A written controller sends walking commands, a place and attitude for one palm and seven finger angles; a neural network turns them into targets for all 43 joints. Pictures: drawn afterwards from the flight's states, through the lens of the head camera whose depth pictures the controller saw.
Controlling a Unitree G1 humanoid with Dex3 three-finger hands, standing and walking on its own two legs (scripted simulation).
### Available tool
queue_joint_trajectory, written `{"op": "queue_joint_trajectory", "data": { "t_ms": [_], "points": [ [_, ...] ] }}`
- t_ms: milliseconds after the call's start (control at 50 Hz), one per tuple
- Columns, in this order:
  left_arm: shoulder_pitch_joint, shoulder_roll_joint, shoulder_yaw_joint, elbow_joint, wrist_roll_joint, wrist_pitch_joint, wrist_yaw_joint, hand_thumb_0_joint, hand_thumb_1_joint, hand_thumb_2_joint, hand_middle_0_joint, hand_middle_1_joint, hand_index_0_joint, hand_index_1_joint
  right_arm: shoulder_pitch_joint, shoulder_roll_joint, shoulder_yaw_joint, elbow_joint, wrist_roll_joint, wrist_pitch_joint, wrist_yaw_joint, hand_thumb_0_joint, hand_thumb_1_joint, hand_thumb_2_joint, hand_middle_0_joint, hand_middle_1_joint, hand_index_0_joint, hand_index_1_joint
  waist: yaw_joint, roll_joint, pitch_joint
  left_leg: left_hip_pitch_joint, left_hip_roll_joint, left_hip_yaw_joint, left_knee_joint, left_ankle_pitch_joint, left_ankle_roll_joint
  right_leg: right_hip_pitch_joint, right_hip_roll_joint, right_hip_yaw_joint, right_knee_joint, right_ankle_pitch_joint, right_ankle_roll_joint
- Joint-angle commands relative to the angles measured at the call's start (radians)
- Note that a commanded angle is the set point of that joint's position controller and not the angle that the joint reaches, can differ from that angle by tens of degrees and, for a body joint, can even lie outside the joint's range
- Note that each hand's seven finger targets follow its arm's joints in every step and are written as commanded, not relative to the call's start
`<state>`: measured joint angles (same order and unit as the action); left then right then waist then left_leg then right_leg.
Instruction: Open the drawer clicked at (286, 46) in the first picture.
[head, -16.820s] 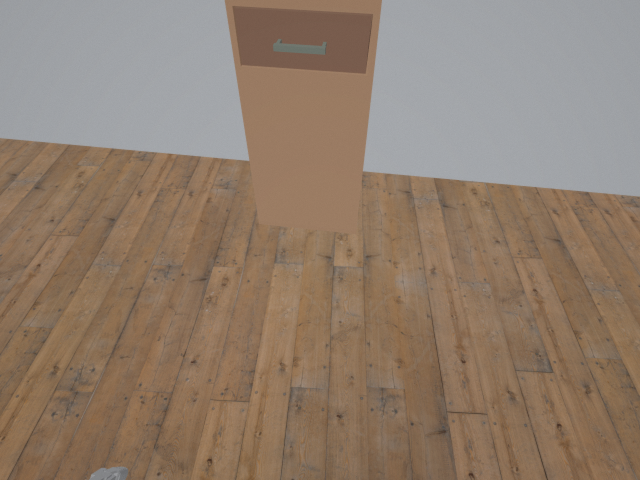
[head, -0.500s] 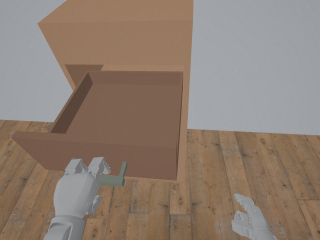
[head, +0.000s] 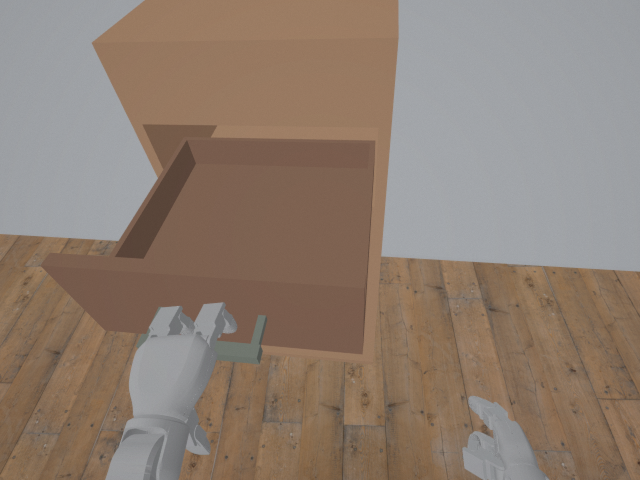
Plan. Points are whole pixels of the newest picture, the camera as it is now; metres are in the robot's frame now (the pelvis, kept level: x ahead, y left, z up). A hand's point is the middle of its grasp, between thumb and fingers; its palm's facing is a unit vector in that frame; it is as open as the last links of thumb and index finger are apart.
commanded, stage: lift the hand off the handle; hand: left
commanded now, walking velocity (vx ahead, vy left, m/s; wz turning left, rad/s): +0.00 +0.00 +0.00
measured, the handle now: (204, 334) +0.27 +0.19 +0.05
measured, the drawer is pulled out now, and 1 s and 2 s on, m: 0.30 0.30 0.30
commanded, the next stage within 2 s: draw the hand back to the body in 1.36 s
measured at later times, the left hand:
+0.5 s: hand (193, 359) +0.23 +0.18 +0.07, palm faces +0.05 -0.14 -0.99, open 13.4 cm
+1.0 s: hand (172, 317) +0.24 +0.18 +0.15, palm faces +0.16 -0.14 -0.98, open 13.5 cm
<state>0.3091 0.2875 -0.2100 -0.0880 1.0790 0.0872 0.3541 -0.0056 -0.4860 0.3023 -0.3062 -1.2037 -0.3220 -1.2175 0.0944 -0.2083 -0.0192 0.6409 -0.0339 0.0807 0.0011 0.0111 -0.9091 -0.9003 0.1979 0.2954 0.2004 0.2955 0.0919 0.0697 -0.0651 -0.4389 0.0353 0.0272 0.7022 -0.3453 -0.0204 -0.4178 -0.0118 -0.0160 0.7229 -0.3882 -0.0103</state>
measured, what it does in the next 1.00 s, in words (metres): stands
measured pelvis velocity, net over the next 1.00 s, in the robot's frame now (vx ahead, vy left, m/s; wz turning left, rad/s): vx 0.00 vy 0.00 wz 0.01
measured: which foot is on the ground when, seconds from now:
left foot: down 0.00-1.00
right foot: down 0.00-1.00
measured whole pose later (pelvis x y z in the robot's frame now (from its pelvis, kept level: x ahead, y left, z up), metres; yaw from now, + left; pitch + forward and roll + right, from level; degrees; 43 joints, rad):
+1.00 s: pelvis +0.00 +0.00 +0.03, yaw +1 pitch -2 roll +0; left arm 0.19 0.41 -0.19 -0.38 0.94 0.13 0.09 -0.01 -0.49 0.30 -0.40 -1.24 -0.38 -1.23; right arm 0.01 -0.23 0.02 0.68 0.01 0.09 0.01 0.01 -0.91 -0.90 0.20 0.30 0.20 0.30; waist 0.13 0.13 0.01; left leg -0.16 0.03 0.02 0.42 -0.22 -0.02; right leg -0.14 -0.01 -0.03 0.45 -0.27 -0.01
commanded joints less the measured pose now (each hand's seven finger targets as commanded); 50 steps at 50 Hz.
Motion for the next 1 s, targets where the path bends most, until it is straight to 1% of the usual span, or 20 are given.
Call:
{"op": "queue_joint_trajectory", "data": {
  "t_ms": [0, 60, 100, 160, 220, 260, 300, 520, 560, 660, 680, 760, 780, 800, 860, 880, 900, 940, 960, 980],
  "points": [
    [-0.190, 0.093, 0.050, -0.171, 0.007, -0.002, 0.039, 0.000, -0.500, 0.300, -0.300, -1.200, -0.300, -1.200, -0.151, -0.089, -0.023, -0.155, 0.001, -0.046, -0.010, 0.000, -0.900, -0.900, 0.200, 0.300, 0.200, 0.300, -0.026, -0.092, -0.148, 0.129, -0.060, -0.006, -0.085, 0.187, 0.035, 0.008, 0.040, 0.012, -0.132, 0.225, -0.025],
    [-0.231, 0.117, 0.064, -0.182, 0.005, 0.004, 0.038, 0.000, -0.500, 0.300, -0.300, -1.200, -0.300, -1.200, -0.158, -0.094, -0.024, -0.153, 0.003, -0.046, -0.017, 0.000, -0.900, -0.900, 0.200, 0.300, 0.200, 0.300, -0.023, -0.089, -0.168, 0.146, -0.060, -0.005, -0.091, 0.182, 0.036, 0.020, 0.040, 0.017, -0.144, 0.209, -0.026],
    [-0.239, 0.099, 0.033, -0.252, -0.001, 0.006, 0.032, 0.000, -0.500, 0.300, -0.300, -1.200, -0.300, -1.200, -0.163, -0.086, -0.023, -0.159, 0.003, -0.046, -0.015, 0.000, -0.900, -0.900, 0.200, 0.300, 0.200, 0.300, -0.015, -0.040, -0.193, 0.174, -0.063, -0.004, -0.100, 0.209, 0.038, 0.043, 0.035, 0.013, -0.143, 0.228, -0.029],
    [-0.241, 0.141, 0.072, -0.284, -0.019, 0.011, 0.016, 0.000, -0.500, 0.300, -0.300, -1.200, -0.300, -1.200, -0.173, -0.090, -0.020, -0.160, 0.006, -0.044, -0.020, 0.000, -0.900, -0.900, 0.200, 0.300, 0.200, 0.300, -0.014, -0.055, -0.188, 0.188, -0.060, -0.009, -0.114, 0.218, 0.037, 0.064, 0.039, 0.010, -0.156, 0.224, -0.028],
    [-0.256, 0.128, 0.062, -0.264, -0.025, 0.015, -0.001, 0.000, -0.500, 0.300, -0.300, -1.200, -0.300, -1.200, -0.180, -0.084, -0.013, -0.155, 0.008, -0.046, -0.024, 0.000, -0.900, -0.900, 0.200, 0.300, 0.200, 0.300, -0.014, -0.073, -0.135, 0.188, -0.060, -0.004, -0.134, 0.191, 0.041, 0.056, 0.036, 0.007, -0.183, 0.195, -0.021],
    [-0.276, 0.164, 0.092, -0.304, -0.032, 0.016, -0.010, 0.000, -0.500, 0.300, -0.300, -1.200, -0.300, -1.200, -0.188, -0.088, -0.012, -0.159, 0.011, -0.045, -0.027, 0.000, -0.900, -0.900, 0.200, 0.300, 0.200, 0.300, -0.007, -0.061, -0.158, 0.209, -0.059, -0.002, -0.150, 0.195, 0.039, 0.085, 0.036, 0.015, -0.199, 0.188, -0.023],
    [-0.280, 0.131, 0.057, -0.337, -0.040, 0.012, -0.022, 0.000, -0.500, 0.300, -0.300, -1.200, -0.300, -1.200, -0.188, -0.080, -0.013, -0.160, 0.011, -0.050, -0.024, 0.000, -0.900, -0.900, 0.200, 0.300, 0.200, 0.300, -0.007, -0.056, -0.163, 0.232, -0.059, -0.002, -0.158, 0.217, 0.043, 0.096, 0.033, 0.011, -0.204, 0.209, -0.021],
    [-0.293, 0.202, 0.127, -0.389, -0.076, 0.009, -0.095, 0.000, -0.500, 0.300, -0.300, -1.200, -0.300, -1.200, -0.221, -0.085, 0.001, -0.145, 0.019, -0.053, -0.028, 0.000, -0.900, -0.900, 0.200, 0.300, 0.200, 0.300, 0.012, -0.070, -0.129, 0.291, -0.064, 0.009, -0.218, 0.275, 0.044, 0.186, 0.023, 0.024, -0.280, 0.293, -0.010],
    [-0.323, 0.216, 0.137, -0.427, -0.086, 0.011, -0.107, 0.000, -0.500, 0.300, -0.300, -1.200, -0.300, -1.200, -0.238, -0.086, 0.005, -0.149, 0.025, -0.052, -0.026, 0.000, -0.900, -0.900, 0.200, 0.300, 0.200, 0.300, 0.008, -0.031, -0.135, 0.313, -0.059, 0.003, -0.231, 0.285, 0.039, 0.198, 0.027, 0.025, -0.292, 0.291, -0.015],
    [-0.369, 0.238, 0.150, -0.459, -0.101, 0.008, -0.132, 0.000, -0.500, 0.300, -0.300, -1.200, -0.300, -1.200, -0.248, -0.089, 0.009, -0.142, 0.030, -0.054, -0.024, 0.000, -0.900, -0.900, 0.200, 0.300, 0.200, 0.300, 0.006, -0.032, -0.135, 0.339, -0.055, 0.001, -0.255, 0.302, 0.037, 0.224, 0.027, 0.024, -0.314, 0.302, -0.014],
    [-0.359, 0.203, 0.116, -0.473, -0.097, 0.004, -0.138, 0.000, -0.500, 0.300, -0.300, -1.200, -0.300, -1.200, -0.240, -0.081, 0.014, -0.146, 0.026, -0.060, -0.020, 0.000, -0.900, -0.900, 0.200, 0.300, 0.200, 0.300, 0.013, -0.044, -0.155, 0.351, -0.058, 0.007, -0.253, 0.319, 0.045, 0.229, 0.020, 0.014, -0.312, 0.311, -0.010],
    [-0.383, 0.264, 0.170, -0.528, -0.117, 0.001, -0.155, 0.000, -0.500, 0.300, -0.300, -1.200, -0.300, -1.200, -0.259, -0.090, 0.010, -0.144, 0.032, -0.059, -0.019, 0.000, -0.900, -0.900, 0.200, 0.300, 0.200, 0.300, 0.012, -0.016, -0.150, 0.368, -0.052, -0.001, -0.270, 0.346, 0.035, 0.259, 0.025, 0.019, -0.322, 0.350, -0.014],
    [-0.361, 0.203, 0.110, -0.525, -0.108, 0.002, -0.164, 0.000, -0.500, 0.300, -0.300, -1.200, -0.300, -1.200, -0.253, -0.078, 0.019, -0.146, 0.028, -0.063, -0.011, 0.000, -0.900, -0.900, 0.200, 0.300, 0.200, 0.300, 0.019, -0.027, -0.163, 0.375, -0.055, 0.003, -0.271, 0.359, 0.042, 0.255, 0.019, 0.002, -0.319, 0.342, -0.011],
    [-0.373, 0.216, 0.123, -0.514, -0.122, 0.002, -0.171, 0.000, -0.500, 0.300, -0.300, -1.200, -0.300, -1.200, -0.253, -0.082, 0.011, -0.132, 0.032, -0.057, -0.011, 0.000, -0.900, -0.900, 0.200, 0.300, 0.200, 0.300, 0.006, -0.045, -0.123, 0.374, -0.052, 0.000, -0.286, 0.352, 0.038, 0.252, 0.025, 0.006, -0.337, 0.344, -0.010],
    [-0.368, 0.287, 0.194, -0.558, -0.134, 0.013, -0.183, 0.000, -0.500, 0.300, -0.300, -1.200, -0.300, -1.200, -0.271, -0.092, 0.014, -0.147, 0.037, -0.059, -0.006, 0.000, -0.900, -0.900, 0.200, 0.300, 0.200, 0.300, 0.022, -0.040, -0.160, 0.382, -0.047, -0.001, -0.287, 0.362, 0.035, 0.292, 0.024, 0.013, -0.334, 0.369, -0.010],
    [-0.351, 0.244, 0.152, -0.549, -0.122, 0.016, -0.193, 0.000, -0.500, 0.300, -0.300, -1.200, -0.300, -1.200, -0.266, -0.083, 0.024, -0.145, 0.029, -0.060, 0.000, 0.000, -0.900, -0.900, 0.200, 0.300, 0.200, 0.300, 0.030, -0.057, -0.170, 0.380, -0.053, 0.006, -0.288, 0.382, 0.041, 0.299, 0.015, 0.003, -0.331, 0.382, -0.007],
    [-0.340, 0.260, 0.171, -0.530, -0.134, 0.025, -0.201, 0.000, -0.500, 0.300, -0.300, -1.200, -0.300, -1.200, -0.271, -0.087, 0.016, -0.133, 0.034, -0.048, 0.001, 0.000, -0.900, -0.900, 0.200, 0.300, 0.200, 0.300, 0.020, -0.056, -0.116, 0.371, -0.050, 0.003, -0.302, 0.380, 0.036, 0.293, 0.021, 0.007, -0.344, 0.389, -0.007],
    [-0.374, 0.248, 0.147, -0.548, -0.136, 0.040, -0.219, 0.000, -0.500, 0.300, -0.300, -1.200, -0.300, -1.200, -0.282, -0.089, 0.021, -0.140, 0.036, -0.041, 0.009, 0.000, -0.900, -0.900, 0.200, 0.300, 0.200, 0.300, 0.024, -0.031, -0.121, 0.378, -0.050, 0.006, -0.313, 0.375, 0.036, 0.301, 0.018, 0.001, -0.350, 0.380, -0.004],
    [-0.392, 0.290, 0.191, -0.542, -0.147, 0.053, -0.228, 0.000, -0.500, 0.300, -0.300, -1.200, -0.300, -1.200, -0.302, -0.093, 0.023, -0.143, 0.046, -0.042, 0.011, 0.000, -0.900, -0.900, 0.200, 0.300, 0.200, 0.300, 0.021, -0.032, -0.123, 0.370, -0.042, 0.002, -0.312, 0.359, 0.032, 0.307, 0.024, 0.009, -0.346, 0.362, -0.007],
    [-0.381, 0.247, 0.141, -0.520, -0.127, 0.067, -0.244, 0.000, -0.500, 0.300, -0.300, -1.200, -0.300, -1.200, -0.297, -0.087, 0.033, -0.141, 0.038, -0.039, 0.018, 0.000, -0.900, -0.900, 0.200, 0.300, 0.200, 0.300, 0.031, -0.038, -0.140, 0.369, -0.049, 0.012, -0.317, 0.371, 0.036, 0.317, 0.015, -0.001, -0.344, 0.358, -0.006]
  ]
}}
